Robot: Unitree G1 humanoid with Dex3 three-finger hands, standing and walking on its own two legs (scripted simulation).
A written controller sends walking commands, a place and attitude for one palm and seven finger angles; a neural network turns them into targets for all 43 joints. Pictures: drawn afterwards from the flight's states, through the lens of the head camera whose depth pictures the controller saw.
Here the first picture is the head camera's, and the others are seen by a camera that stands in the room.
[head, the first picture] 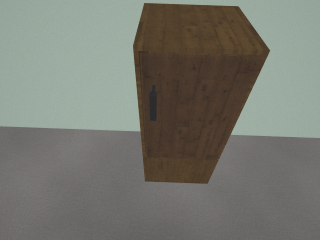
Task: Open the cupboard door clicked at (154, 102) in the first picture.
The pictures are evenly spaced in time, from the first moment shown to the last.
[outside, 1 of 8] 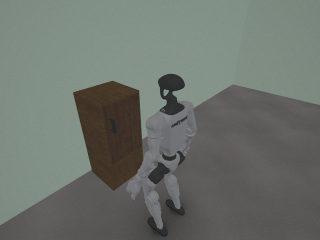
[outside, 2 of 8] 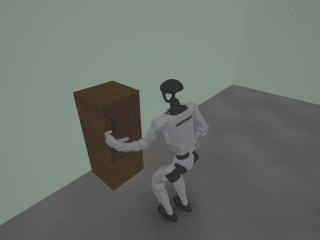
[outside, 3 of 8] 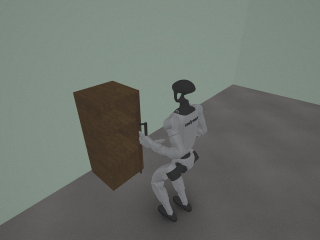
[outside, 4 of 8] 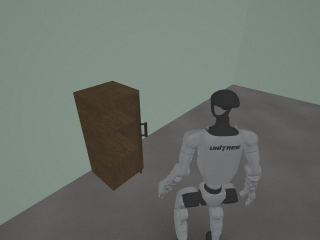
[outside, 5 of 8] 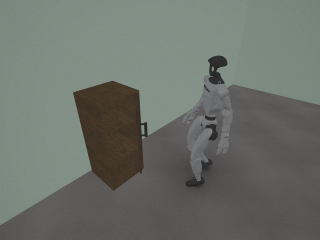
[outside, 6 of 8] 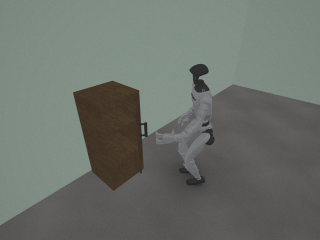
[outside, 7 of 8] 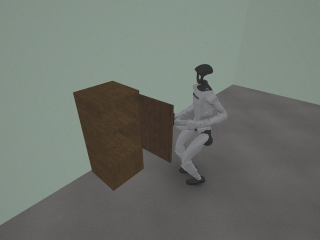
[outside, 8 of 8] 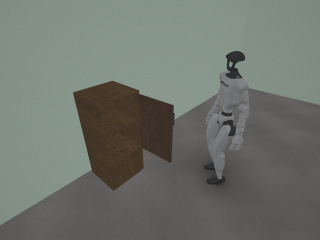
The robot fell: no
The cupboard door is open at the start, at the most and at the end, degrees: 0 94 94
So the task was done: yes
